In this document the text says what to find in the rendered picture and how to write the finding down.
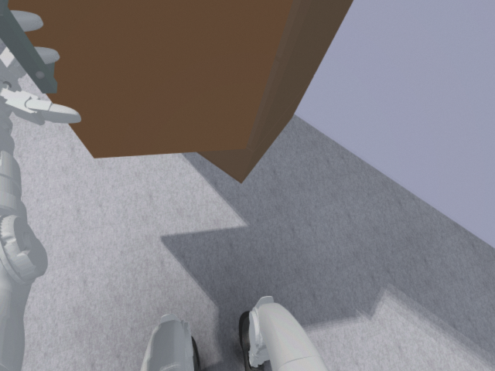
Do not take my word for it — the left robot upper arm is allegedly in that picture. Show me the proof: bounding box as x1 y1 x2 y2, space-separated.
0 215 48 371

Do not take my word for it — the right robot shin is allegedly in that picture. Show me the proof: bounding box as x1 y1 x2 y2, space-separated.
248 296 274 366

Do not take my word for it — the handle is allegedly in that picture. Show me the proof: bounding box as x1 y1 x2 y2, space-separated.
0 0 57 94

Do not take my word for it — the robot left hand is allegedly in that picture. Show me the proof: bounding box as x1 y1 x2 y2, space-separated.
0 10 81 125

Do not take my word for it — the robot left thigh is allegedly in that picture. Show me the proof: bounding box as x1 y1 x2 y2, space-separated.
140 319 193 371

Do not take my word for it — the left robot forearm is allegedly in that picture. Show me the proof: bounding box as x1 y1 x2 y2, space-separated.
0 109 28 223

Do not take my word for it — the cupboard door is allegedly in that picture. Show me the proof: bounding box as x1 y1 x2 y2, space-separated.
8 0 293 158

